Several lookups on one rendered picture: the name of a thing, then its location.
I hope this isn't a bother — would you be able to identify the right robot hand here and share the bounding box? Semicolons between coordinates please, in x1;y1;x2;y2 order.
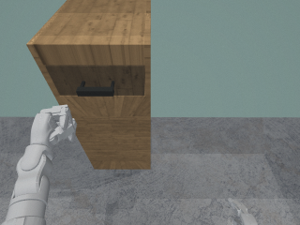
227;198;258;225

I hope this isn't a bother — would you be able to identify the drawer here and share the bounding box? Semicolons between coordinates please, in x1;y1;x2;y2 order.
45;65;145;96

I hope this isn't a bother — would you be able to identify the left robot forearm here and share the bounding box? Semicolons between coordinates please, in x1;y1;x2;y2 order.
1;143;54;225

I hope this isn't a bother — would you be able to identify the handle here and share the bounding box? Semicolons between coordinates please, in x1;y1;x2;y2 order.
76;81;115;97

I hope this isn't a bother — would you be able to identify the left robot hand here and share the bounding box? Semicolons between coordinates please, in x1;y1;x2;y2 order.
30;104;77;150

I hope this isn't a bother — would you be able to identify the cabinet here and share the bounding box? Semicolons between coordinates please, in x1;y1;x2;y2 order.
26;0;151;170

